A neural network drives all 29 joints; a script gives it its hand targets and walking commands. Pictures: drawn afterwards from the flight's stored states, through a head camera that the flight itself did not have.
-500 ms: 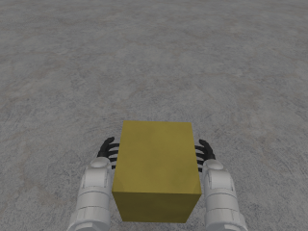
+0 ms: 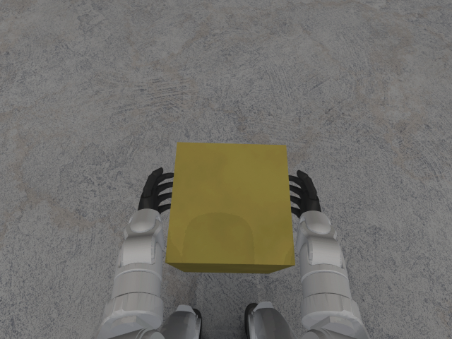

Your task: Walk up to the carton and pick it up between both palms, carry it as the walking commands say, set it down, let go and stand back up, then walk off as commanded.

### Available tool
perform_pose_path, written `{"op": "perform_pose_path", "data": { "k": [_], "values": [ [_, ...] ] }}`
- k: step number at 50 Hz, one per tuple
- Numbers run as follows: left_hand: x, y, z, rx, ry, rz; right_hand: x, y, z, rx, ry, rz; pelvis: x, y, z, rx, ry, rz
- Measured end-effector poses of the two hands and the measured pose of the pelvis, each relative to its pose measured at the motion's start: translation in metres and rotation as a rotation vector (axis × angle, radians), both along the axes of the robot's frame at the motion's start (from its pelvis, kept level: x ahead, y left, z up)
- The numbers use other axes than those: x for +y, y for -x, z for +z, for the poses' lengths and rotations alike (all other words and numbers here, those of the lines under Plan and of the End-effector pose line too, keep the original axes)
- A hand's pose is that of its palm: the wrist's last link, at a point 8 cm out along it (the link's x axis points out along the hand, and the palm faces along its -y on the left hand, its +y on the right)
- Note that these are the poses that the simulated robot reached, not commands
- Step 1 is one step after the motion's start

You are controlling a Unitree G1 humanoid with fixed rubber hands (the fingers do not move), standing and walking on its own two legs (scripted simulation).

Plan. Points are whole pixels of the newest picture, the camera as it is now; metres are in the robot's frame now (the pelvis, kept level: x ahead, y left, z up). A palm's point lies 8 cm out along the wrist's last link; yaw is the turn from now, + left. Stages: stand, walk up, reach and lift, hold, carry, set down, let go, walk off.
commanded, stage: set down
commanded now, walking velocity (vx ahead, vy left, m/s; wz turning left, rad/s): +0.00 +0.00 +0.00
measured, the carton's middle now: (228, 216) +0.36 +0.00 -0.12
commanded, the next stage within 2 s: none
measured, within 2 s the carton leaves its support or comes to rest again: neither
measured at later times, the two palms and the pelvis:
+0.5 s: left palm (162, 209) +0.38 +0.14 -0.14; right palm (294, 213) +0.38 -0.15 -0.14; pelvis -0.01 -0.01 -0.08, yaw +0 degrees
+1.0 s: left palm (169, 213) +0.40 +0.14 -0.23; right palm (283, 214) +0.40 -0.15 -0.23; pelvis -0.02 +0.00 -0.16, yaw +0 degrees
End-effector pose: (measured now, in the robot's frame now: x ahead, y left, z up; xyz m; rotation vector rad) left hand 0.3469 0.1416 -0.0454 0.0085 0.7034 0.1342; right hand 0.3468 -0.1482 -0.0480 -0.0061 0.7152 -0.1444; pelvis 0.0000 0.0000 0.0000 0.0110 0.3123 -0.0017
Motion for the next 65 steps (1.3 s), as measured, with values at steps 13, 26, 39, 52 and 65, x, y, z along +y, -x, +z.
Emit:
{"op": "perform_pose_path", "data": {
  "k": [13, 26, 39, 52, 65],
  "values": [
    [-0.003, -0.02, -0.046, -0.014, 0.014, 0.014, -0.003, -0.018, -0.05, -0.014, -0.02, -0.012, -0.007, 0.002, -0.038, 0.182, -0.009, -0.003],
    [0.0, -0.034, -0.095, -0.016, 0.023, 0.023, 0.0, -0.031, -0.1, -0.016, -0.025, -0.015, -0.008, 0.006, -0.08, 0.298, -0.009, -0.002],
    [0.002, -0.043, -0.145, -0.021, 0.028, 0.033, 0.002, -0.044, -0.148, -0.021, -0.019, -0.009, -0.003, 0.015, -0.123, 0.361, -0.003, 0.001],
    [0.003, -0.055, -0.191, -0.024, 0.026, 0.032, 0.003, -0.058, -0.191, -0.026, -0.015, -0.005, -0.001, 0.026, -0.162, 0.399, -0.001, 0.005],
    [0.004, -0.067, -0.239, -0.021, 0.023, 0.03, 0.003, -0.071, -0.239, -0.022, -0.018, -0.004, -0.001, 0.036, -0.199, 0.437, -0.002, 0.01]
  ]
}}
